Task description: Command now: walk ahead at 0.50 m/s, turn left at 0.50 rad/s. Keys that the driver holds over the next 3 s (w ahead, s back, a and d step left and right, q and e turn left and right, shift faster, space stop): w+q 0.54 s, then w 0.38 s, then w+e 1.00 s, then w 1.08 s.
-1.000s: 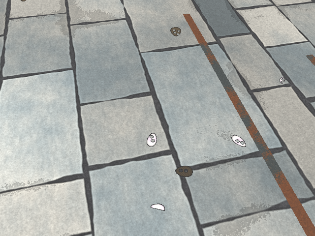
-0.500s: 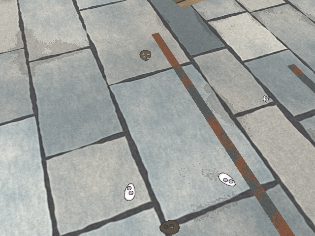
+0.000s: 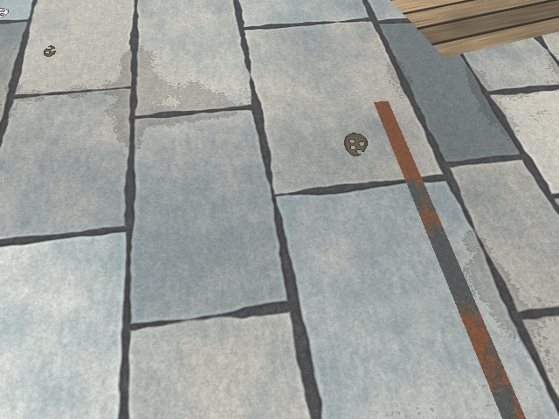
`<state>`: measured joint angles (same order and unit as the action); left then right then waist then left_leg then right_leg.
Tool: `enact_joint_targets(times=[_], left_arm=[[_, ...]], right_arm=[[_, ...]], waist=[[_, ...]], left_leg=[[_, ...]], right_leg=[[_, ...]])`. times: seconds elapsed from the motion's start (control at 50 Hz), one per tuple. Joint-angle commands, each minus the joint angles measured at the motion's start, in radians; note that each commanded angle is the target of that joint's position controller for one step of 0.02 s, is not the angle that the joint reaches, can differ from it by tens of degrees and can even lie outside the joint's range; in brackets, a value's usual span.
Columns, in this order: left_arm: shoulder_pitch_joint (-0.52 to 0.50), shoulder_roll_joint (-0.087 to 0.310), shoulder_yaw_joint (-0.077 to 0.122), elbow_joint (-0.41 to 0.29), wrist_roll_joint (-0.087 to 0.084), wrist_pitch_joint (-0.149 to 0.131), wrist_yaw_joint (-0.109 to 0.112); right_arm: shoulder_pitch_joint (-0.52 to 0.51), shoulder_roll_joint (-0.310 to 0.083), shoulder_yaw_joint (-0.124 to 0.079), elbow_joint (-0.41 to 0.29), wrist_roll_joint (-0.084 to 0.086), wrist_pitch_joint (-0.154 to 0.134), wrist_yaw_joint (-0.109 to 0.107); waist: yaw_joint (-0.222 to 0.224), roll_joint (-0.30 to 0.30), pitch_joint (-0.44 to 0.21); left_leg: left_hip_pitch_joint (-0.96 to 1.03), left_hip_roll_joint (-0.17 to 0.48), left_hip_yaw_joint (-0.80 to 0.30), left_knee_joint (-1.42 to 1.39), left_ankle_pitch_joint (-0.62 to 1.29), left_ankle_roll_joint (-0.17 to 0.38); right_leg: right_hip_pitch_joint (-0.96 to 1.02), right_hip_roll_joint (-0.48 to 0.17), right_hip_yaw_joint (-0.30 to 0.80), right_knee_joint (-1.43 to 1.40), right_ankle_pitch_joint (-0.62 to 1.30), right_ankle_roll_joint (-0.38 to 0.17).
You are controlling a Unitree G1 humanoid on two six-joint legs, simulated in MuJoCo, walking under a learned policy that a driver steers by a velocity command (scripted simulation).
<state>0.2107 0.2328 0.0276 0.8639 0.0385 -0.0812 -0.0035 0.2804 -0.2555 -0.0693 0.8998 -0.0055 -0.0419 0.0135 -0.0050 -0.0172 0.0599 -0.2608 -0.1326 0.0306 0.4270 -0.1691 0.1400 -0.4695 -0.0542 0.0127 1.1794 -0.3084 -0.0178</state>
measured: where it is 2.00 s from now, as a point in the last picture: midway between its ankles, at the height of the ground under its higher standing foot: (205, 231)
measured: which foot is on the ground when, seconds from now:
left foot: down 0.00-0.38, up 0.40-0.86, down 0.88-1.00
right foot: up 0.00-0.36, down 0.38-0.90, up 0.92-1.00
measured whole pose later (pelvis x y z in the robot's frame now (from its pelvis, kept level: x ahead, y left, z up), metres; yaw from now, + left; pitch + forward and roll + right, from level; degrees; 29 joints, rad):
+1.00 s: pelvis +0.50 +0.10 +0.00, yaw +25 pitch +1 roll -1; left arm 0.38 0.24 0.03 0.92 0.01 -0.05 -0.01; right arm 0.17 -0.23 -0.03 0.80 -0.03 -0.06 0.01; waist 0.04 -0.02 0.04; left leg -0.31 -0.03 0.08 0.49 -0.20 0.08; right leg -0.34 -0.05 -0.02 1.09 -0.37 -0.05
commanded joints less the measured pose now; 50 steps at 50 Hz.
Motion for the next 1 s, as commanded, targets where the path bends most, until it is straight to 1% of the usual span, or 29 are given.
enact_joint_targets(times=[0.02, 0.08, 0.16, 0.26, 0.3, 0.32, 0.34, 0.36, 0.38, 0.4, 0.42, 0.44, 0.46, 0.5, 0.56, 0.6, 0.66, 0.7, 0.78, 0.82, 0.84, 0.86, 0.88, 0.9, 0.92, 0.94, 0.96, 0.98, 1.0], left_arm=[[0.063, 0.071, 0.015, -0.050, 0.013, 0.031, -0.005], [-0.075, 0.078, 0.015, -0.104, 0.011, 0.040, -0.008], [-0.212, 0.079, 0.009, -0.154, 0.002, 0.037, -0.015], [-0.335, 0.088, -0.002, -0.214, -0.009, 0.023, -0.020], [-0.305, 0.107, 0.001, -0.220, -0.013, 0.013, -0.019], [-0.243, 0.122, 0.006, -0.206, -0.016, 0.007, -0.015], [-0.142, 0.146, 0.016, -0.176, -0.017, 0.001, -0.006], [-0.006, 0.177, 0.030, -0.142, -0.012, -0.012, 0.006], [0.156, 0.250, 0.048, -0.136, 0.011, -0.019, 0.026], [0.156, 0.327, 0.067, -0.142, 0.025, -0.004, 0.030], [0.106, 0.250, 0.063, -0.145, 0.007, 0.010, 0.023], [0.046, 0.160, 0.042, -0.157, -0.002, 0.012, 0.020], [0.008, 0.119, 0.031, -0.152, -0.002, 0.010, 0.015], [0.025, 0.104, 0.025, -0.127, -0.006, -0.002, 0.016], [0.075, 0.111, 0.030, -0.095, -0.021, -0.031, 0.005], [0.102, 0.119, 0.033, -0.075, -0.020, -0.038, -0.001], [0.131, 0.116, 0.032, -0.046, -0.016, -0.037, -0.008], [0.143, 0.124, 0.033, -0.031, -0.021, -0.035, -0.011], [0.224, 0.160, 0.040, 0.018, -0.022, -0.020, -0.006], [0.242, 0.177, 0.043, 0.040, -0.022, -0.006, -0.003], [0.244, 0.184, 0.043, 0.049, -0.023, 0.000, -0.001], [0.245, 0.178, 0.040, 0.057, -0.029, 0.007, 0.000], [0.245, 0.151, 0.029, 0.045, -0.030, 0.007, 0.001], [0.285, 0.050, 0.001, -0.017, -0.052, 0.002, -0.011], [0.260, 0.124, 0.026, -0.010, -0.031, 0.006, -0.005], [0.184, 0.145, 0.037, -0.023, -0.027, 0.012, -0.003], [0.161, 0.115, 0.029, -0.023, -0.035, 0.008, -0.009], [0.167, 0.098, 0.029, -0.007, -0.036, 0.015, -0.011], [0.193, 0.088, 0.029, 0.009, -0.021, 0.030, -0.014]], right_arm=[[0.049, -0.126, -0.027, -0.040, 0.009, -0.029, -0.005], [0.102, -0.139, -0.030, -0.036, 0.009, -0.026, -0.007], [0.179, -0.140, -0.031, -0.031, 0.008, -0.019, -0.010], [0.234, -0.150, -0.033, -0.034, -0.010, -0.013, -0.022], [0.203, -0.166, -0.037, -0.048, -0.014, -0.013, -0.030], [0.164, -0.177, -0.040, -0.061, -0.014, -0.014, -0.032], [0.133, -0.188, -0.042, -0.070, -0.014, -0.018, -0.028], [0.113, -0.187, -0.041, -0.074, -0.004, -0.026, -0.018], [0.119, -0.124, -0.023, -0.104, 0.009, -0.036, -0.008], [0.246, -0.038, -0.006, -0.128, 0.040, -0.030, -0.011], [0.231, -0.131, -0.014, -0.101, 0.000, -0.014, -0.022], [0.153, -0.143, -0.019, -0.100, -0.012, -0.008, -0.015], [0.108, -0.124, -0.016, -0.110, -0.014, -0.005, -0.005], [0.092, -0.104, -0.015, -0.116, -0.032, 0.016, 0.015], [0.049, -0.079, -0.007, -0.142, -0.033, 0.036, 0.032], [-0.010, -0.066, 0.000, -0.165, -0.036, 0.035, 0.039], [-0.104, -0.051, 0.013, -0.192, -0.033, 0.028, 0.044], [-0.181, -0.036, 0.027, -0.212, -0.032, 0.022, 0.049], [-0.285, -0.045, 0.039, -0.244, -0.033, 0.013, 0.050], [-0.277, -0.058, 0.037, -0.243, -0.039, 0.007, 0.041], [-0.225, -0.065, 0.032, -0.225, -0.043, 0.001, 0.034], [-0.096, -0.076, 0.023, -0.178, -0.051, -0.011, 0.026], [0.074, -0.126, 0.004, -0.121, -0.065, -0.021, 0.014], [0.204, -0.246, -0.026, -0.110, -0.078, -0.023, -0.003], [0.214, -0.256, -0.035, -0.100, -0.027, -0.010, -0.010], [0.126, -0.220, -0.025, -0.101, -0.014, -0.008, -0.013], [0.055, -0.150, -0.007, -0.107, -0.016, -0.016, -0.010], [0.008, -0.104, 0.006, -0.107, -0.016, -0.024, -0.008], [-0.019, -0.075, 0.015, -0.101, -0.011, -0.032, -0.009]], waist=[[0.033, 0.024, -0.058], [-0.004, 0.045, -0.015], [-0.062, 0.072, -0.019], [-0.101, 0.090, -0.014], [-0.071, 0.102, -0.017], [-0.036, 0.108, -0.030], [0.008, 0.104, -0.074], [0.078, 0.053, -0.148], [0.133, -0.046, -0.299], [0.058, -0.277, -0.401], [0.039, -0.147, -0.313], [0.035, -0.035, -0.175], [0.022, -0.004, -0.103], [0.000, -0.078, -0.058], [-0.008, -0.083, -0.059], [-0.004, -0.073, -0.046], [0.007, -0.070, -0.019], [0.021, -0.073, -0.007], [0.048, -0.077, 0.009], [0.037, -0.082, 0.003], [0.010, -0.082, -0.026], [-0.050, -0.052, -0.094], [-0.112, -0.008, -0.206], [-0.132, 0.215, -0.365], [-0.131, 0.212, -0.383], [-0.093, 0.122, -0.223], [-0.058, 0.090, -0.130], [-0.022, 0.081, -0.076], [0.010, 0.103, -0.044]], left_leg=[[0.074, 0.268, -0.307, -0.215, 0.301, 0.154], [0.074, 0.241, -0.306, -0.242, 0.257, 0.125], [0.164, 0.226, -0.325, -0.208, 0.296, 0.080], [0.272, 0.246, -0.383, -0.124, 0.418, 0.079], [0.266, 0.258, -0.414, -0.085, 0.452, 0.058], [0.228, 0.252, -0.414, -0.050, 0.495, 0.038], [0.193, 0.230, -0.411, 0.034, 0.579, 0.017], [0.135, 0.171, -0.367, 0.209, 0.571, -0.008], [0.013, 0.115, -0.299, 0.471, 0.321, -0.030], [-0.289, -0.037, -0.170, 0.730, -0.388, -0.062], [-0.390, 0.059, -0.157, 0.826, -0.351, -0.051], [-0.386, 0.100, -0.150, 0.821, -0.244, -0.054], [-0.365, 0.131, -0.136, 0.784, -0.185, -0.063], [-0.322, 0.167, -0.117, 0.741, -0.155, -0.079], [-0.346, 0.176, -0.106, 0.724, -0.110, -0.089], [-0.396, 0.178, -0.114, 0.678, -0.055, -0.098], [-0.408, 0.173, -0.097, 0.511, 0.044, -0.108], [-0.348, 0.170, -0.048, 0.365, 0.107, -0.108], [-0.270, 0.165, 0.026, 0.205, 0.063, -0.079], [-0.224, 0.145, 0.048, 0.152, -0.014, -0.048], [-0.143, 0.117, 0.062, 0.113, -0.040, -0.030], [0.027, 0.087, 0.074, 0.038, -0.006, -0.007], [0.278, 0.157, -0.010, 0.041, -0.026, 0.026], [0.618, 0.479, -0.452, 0.002, -0.118, 0.138], [0.595, 0.562, -0.703, -0.130, -0.040, 0.183], [0.480, 0.510, -0.518, -0.125, -0.010, 0.151], [0.335, 0.465, -0.393, -0.157, 0.044, 0.114], [0.231, 0.417, -0.294, -0.200, 0.072, 0.066], [0.152, 0.380, -0.222, -0.235, 0.086, 0.033]], right_leg=[[-0.092, -0.036, 0.011, -0.082, 0.035, 0.037], [-0.170, -0.039, -0.007, -0.231, 0.158, 0.067], [-0.209, -0.014, -0.003, -0.398, 0.292, 0.074], [-0.203, 0.034, -0.002, -0.538, 0.271, 0.055], [-0.107, 0.048, 0.014, -0.609, 0.232, 0.033], [0.003, 0.064, 0.013, -0.651, 0.195, 0.017], [0.154, 0.094, 0.002, -0.680, 0.161, -0.001], [0.353, 0.067, 0.021, -0.740, 0.189, -0.031], [0.591, -0.151, 0.232, -0.765, -0.011, -0.081], [0.806, -0.406, 0.676, -0.856, -0.064, -0.202], [0.702, -0.385, 0.745, -0.884, -0.190, -0.210], [0.557, -0.333, 0.576, -0.907, -0.169, -0.184], [0.456, -0.280, 0.434, -0.933, -0.041, -0.161], [0.358, -0.209, 0.249, -0.968, 0.137, -0.125], [0.346, -0.203, 0.142, -0.998, 0.308, -0.140], [0.355, -0.203, 0.093, -1.023, 0.342, -0.156], [0.358, -0.171, 0.005, -1.043, 0.378, -0.151], [0.341, -0.151, -0.051, -1.045, 0.401, -0.138], [0.410, -0.191, -0.059, -1.019, 0.455, -0.133], [0.470, -0.210, -0.061, -0.951, 0.584, -0.129], [0.488, -0.204, -0.076, -0.864, 0.723, -0.121], [0.465, -0.172, -0.116, -0.700, 0.801, -0.104], [0.330, -0.133, -0.142, -0.489, 0.653, -0.081], [-0.024, -0.009, -0.185, -0.111, 0.167, -0.031], [-0.171, 0.071, -0.064, 0.056, -0.227, -0.031], [-0.236, 0.011, 0.008, 0.091, -0.156, -0.044], [-0.207, -0.016, 0.020, 0.039, -0.080, -0.049], [-0.153, -0.038, 0.023, -0.026, -0.039, -0.048], [-0.101, -0.047, 0.026, -0.064, -0.011, -0.039]])
Next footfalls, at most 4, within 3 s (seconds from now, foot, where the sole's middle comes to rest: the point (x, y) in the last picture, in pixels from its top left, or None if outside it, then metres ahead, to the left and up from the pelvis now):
0.38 right None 0.40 -0.10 -0.77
0.88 left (204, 387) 0.54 0.20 -0.77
1.42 right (237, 267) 0.87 0.13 -0.77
1.94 left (181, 186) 1.17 0.32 -0.77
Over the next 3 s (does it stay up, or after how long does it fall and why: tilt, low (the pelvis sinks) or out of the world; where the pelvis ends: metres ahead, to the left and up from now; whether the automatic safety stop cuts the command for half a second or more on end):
stays up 1.54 0.13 -0.01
